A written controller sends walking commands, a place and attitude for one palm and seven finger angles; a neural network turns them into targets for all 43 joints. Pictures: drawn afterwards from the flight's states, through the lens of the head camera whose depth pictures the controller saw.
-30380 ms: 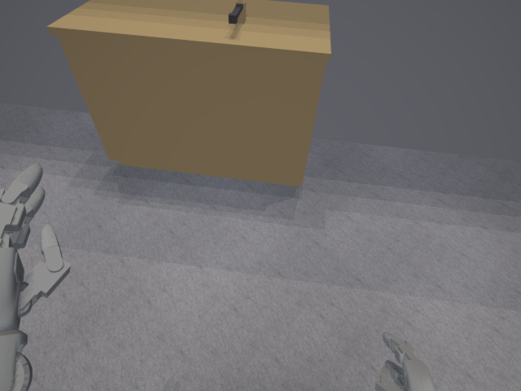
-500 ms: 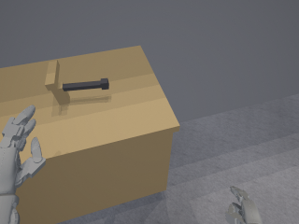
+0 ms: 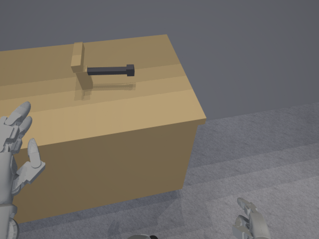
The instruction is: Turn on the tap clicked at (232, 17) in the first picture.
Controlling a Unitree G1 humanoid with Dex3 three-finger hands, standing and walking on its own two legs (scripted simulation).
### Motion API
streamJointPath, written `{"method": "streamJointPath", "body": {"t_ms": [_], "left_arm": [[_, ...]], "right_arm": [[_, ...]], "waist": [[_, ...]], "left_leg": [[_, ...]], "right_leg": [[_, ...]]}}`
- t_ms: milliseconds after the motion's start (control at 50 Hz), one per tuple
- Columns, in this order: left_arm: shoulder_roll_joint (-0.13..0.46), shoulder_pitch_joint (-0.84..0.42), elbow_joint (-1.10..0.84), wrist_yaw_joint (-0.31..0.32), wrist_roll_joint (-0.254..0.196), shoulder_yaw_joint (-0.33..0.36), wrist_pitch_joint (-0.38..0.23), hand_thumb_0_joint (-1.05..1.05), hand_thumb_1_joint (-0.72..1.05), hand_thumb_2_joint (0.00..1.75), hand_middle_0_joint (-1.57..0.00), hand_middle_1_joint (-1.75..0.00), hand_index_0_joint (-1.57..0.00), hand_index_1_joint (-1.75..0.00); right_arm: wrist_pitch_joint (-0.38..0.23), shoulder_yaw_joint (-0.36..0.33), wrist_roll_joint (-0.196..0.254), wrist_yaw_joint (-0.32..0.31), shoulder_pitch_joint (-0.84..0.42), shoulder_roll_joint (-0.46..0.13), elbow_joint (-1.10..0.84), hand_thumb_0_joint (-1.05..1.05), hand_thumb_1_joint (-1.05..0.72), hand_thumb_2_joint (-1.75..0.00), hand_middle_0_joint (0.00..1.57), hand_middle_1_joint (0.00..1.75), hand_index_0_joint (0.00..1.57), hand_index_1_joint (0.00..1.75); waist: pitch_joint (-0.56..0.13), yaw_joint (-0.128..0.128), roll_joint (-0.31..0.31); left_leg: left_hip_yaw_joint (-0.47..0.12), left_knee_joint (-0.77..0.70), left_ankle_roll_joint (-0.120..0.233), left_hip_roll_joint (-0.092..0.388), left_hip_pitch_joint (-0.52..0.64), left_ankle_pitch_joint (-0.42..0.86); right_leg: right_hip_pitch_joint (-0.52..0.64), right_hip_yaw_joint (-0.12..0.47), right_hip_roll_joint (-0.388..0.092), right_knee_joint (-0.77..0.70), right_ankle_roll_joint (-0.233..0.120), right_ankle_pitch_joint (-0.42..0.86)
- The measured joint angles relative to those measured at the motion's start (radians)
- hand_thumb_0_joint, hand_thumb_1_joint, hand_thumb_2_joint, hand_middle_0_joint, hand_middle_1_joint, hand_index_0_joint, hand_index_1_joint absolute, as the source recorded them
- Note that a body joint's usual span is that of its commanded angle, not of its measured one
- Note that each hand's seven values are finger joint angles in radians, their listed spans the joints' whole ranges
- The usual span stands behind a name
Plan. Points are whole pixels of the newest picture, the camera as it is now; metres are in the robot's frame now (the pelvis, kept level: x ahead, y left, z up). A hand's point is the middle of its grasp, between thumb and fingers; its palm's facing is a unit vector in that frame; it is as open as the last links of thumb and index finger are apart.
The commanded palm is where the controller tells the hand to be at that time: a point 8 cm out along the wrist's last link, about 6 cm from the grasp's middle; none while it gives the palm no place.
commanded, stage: step back with the hand held close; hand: left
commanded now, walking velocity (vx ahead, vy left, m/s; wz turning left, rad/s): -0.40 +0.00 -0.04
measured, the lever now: (130, 70) +0.60 +0.17 +0.08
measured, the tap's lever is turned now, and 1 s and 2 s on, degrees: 81 81 81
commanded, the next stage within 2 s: stop stepping back and stand still in 0.54 s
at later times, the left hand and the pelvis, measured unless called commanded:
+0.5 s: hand (16, 195) +0.15 +0.25 +0.17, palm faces +0.32 -0.89 -0.33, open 7.4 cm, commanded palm +0.11 +0.30 +0.18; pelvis -0.07 +0.02 +0.00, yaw -3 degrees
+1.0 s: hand out of the picture +0.05 +0.31 +0.16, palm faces +0.40 -0.86 -0.31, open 7.4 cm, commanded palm -0.01 +0.34 +0.18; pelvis -0.18 +0.06 +0.00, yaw -1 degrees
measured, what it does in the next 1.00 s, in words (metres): walks backwards: right foot, then left foot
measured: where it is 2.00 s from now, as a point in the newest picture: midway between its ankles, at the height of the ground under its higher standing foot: outside the picture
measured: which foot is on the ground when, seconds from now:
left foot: down 0.00-0.68, up 0.70-0.86, down 0.88-1.00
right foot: down 0.00-0.18, up 0.20-0.38, down 0.40-1.00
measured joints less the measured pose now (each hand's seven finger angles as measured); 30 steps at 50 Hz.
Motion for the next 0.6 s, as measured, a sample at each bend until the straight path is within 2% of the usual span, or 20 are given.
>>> {"method": "streamJointPath", "body": {"t_ms": [120, 200, 260, 300, 360, 400, 440, 460, 480, 540, 560, 600], "left_arm": [[0.023, -0.02, -0.021, 0.006, -0.007, -0.023, -0.013, 0.02, 0.89, 0.9, -0.21, -0.3, -0.21, -0.3], [0.046, -0.027, -0.017, 0.008, 0.0, 0.018, -0.029, 0.02, 0.89, 0.9, -0.21, -0.3, -0.21, -0.3], [0.055, -0.051, 0.007, -0.001, 0.014, 0.046, -0.023, 0.02, 0.89, 0.9, -0.21, -0.3, -0.21, -0.3], [0.057, -0.052, 0.011, -0.007, 0.01, 0.055, -0.02, 0.02, 0.89, 0.9, -0.21, -0.3, -0.21, -0.3], [0.051, -0.01, -0.015, -0.007, -0.006, 0.06, -0.021, 0.02, 0.89, 0.9, -0.21, -0.3, -0.21, -0.3], [0.045, 0.008, -0.038, -0.006, -0.009, 0.056, -0.03, 0.02, 0.9, 0.9, -0.21, -0.3, -0.2, -0.3], [0.016, -0.011, -0.034, -0.006, -0.007, 0.013, -0.029, 0.02, 0.9, 0.9, -0.21, -0.3, -0.2, -0.3], [0.011, -0.021, -0.034, -0.007, -0.004, -0.008, -0.025, 0.02, 0.9, 0.9, -0.21, -0.3, -0.2, -0.3], [0.01, -0.03, -0.035, -0.009, -0.003, -0.022, -0.021, 0.02, 0.9, 0.9, -0.21, -0.3, -0.2, -0.3], [0.024, -0.09, -0.011, -0.016, -0.006, -0.029, -0.008, 0.02, 0.89, 0.9, -0.21, -0.3, -0.21, -0.3], [0.034, -0.103, 0.0, -0.019, -0.008, -0.021, -0.001, 0.02, 0.89, 0.9, -0.21, -0.3, -0.21, -0.3], [0.054, -0.104, 0.008, -0.024, -0.015, -0.001, 0.022, 0.02, 0.89, 0.9, -0.21, -0.3, -0.21, -0.3]], "right_arm": [[0.016, -0.01, -0.001, -0.005, -0.012, -0.004, -0.002, 0.01, -0.9, -0.9, 0.21, 0.3, 0.21, 0.3], [0.012, -0.006, -0.014, -0.01, -0.011, -0.009, -0.017, 0.01, -0.9, -0.9, 0.21, 0.3, 0.21, 0.3], [-0.001, -0.01, -0.028, -0.012, -0.002, -0.006, -0.028, 0.01, -0.9, -0.9, 0.2, 0.3, 0.2, 0.3], [-0.01, -0.012, -0.03, -0.006, 0.01, 0.002, -0.024, 0.01, -0.9, -0.9, 0.2, 0.3, 0.2, 0.3], [-0.018, -0.002, -0.028, 0.009, 0.022, 0.015, -0.017, 0.01, -0.9, -0.9, 0.2, 0.3, 0.2, 0.3], [-0.018, 0.009, -0.026, 0.016, 0.007, 0.019, -0.011, 0.01, -0.9, -0.9, 0.21, 0.3, 0.21, 0.3], [-0.017, 0.012, -0.021, 0.012, -0.007, 0.016, 0.029, 0.01, -0.9, -0.9, 0.21, 0.3, 0.21, 0.3], [-0.015, 0.014, -0.017, 0.01, -0.004, 0.021, 0.047, 0.01, -0.9, -0.9, 0.21, 0.3, 0.21, 0.3], [-0.012, 0.016, -0.013, 0.007, 0.003, 0.026, 0.056, 0.01, -0.9, -0.9, 0.21, 0.3, 0.21, 0.3], [-0.002, 0.019, -0.011, 0.0, -0.005, 0.04, 0.057, 0.01, -0.9, -0.9, 0.21, 0.3, 0.21, 0.3], [-0.002, 0.02, -0.018, 0.002, -0.015, 0.045, 0.053, 0.02, -0.9, -0.9, 0.21, 0.3, 0.21, 0.3], [-0.008, 0.018, -0.03, 0.009, -0.023, 0.051, 0.035, 0.02, -0.9, -0.9, 0.21, 0.3, 0.21, 0.3]], "waist": [[-0.018, -0.028, -0.016], [-0.024, -0.04, -0.03], [-0.022, -0.044, -0.021], [-0.036, -0.039, -0.017], [-0.065, -0.017, -0.027], [-0.063, 0.012, -0.045], [-0.043, 0.023, -0.019], [-0.042, 0.024, -0.022], [-0.047, 0.022, -0.028], [-0.03, -0.006, -0.059], [-0.022, -0.015, -0.067], [-0.015, -0.038, -0.069]], "left_leg": [[-0.019, 0.069, -0.01, 0.006, -0.026, -0.024], [-0.009, 0.061, 0.015, 0.003, -0.037, -0.008], [-0.009, -0.012, 0.024, 0.005, -0.029, 0.047], [-0.008, -0.079, 0.018, 0.009, -0.023, 0.09], [0.017, -0.153, 0.002, 0.014, -0.035, 0.143], [0.054, -0.107, -0.019, 0.016, -0.081, 0.124], [0.04, -0.022, -0.044, 0.032, -0.094, 0.02], [0.038, 0.01, -0.052, 0.033, -0.082, 0.008], [0.035, 0.021, -0.052, 0.033, -0.057, 0.044], [0.044, -0.018, 0.022, 0.012, -0.032, 0.06], [0.052, -0.041, 0.031, 0.01, -0.026, 0.078], [0.055, -0.105, 0.026, 0.011, -0.012, 0.129]], "right_leg": [[-0.004, -0.022, 0.011, 0.03, 0.002, -0.006], [-0.033, -0.017, 0.005, 0.06, 0.018, -0.027], [-0.053, 0.001, 0.02, 0.188, 0.027, -0.098], [-0.023, -0.004, 0.024, 0.207, 0.023, -0.144], [0.072, -0.021, 0.001, 0.049, 0.008, -0.148], [0.109, 0.001, -0.029, -0.069, -0.013, -0.076], [0.117, 0.008, -0.009, -0.066, 0.002, -0.065], [0.121, 0.012, -0.008, -0.058, 0.011, -0.07], [0.119, 0.016, -0.008, -0.042, 0.018, -0.078], [0.073, 0.016, -0.023, 0.056, 0.038, -0.112], [0.044, 0.026, -0.021, 0.11, 0.037, -0.15], [0.004, 0.03, -0.008, 0.181, 0.02, -0.197]]}}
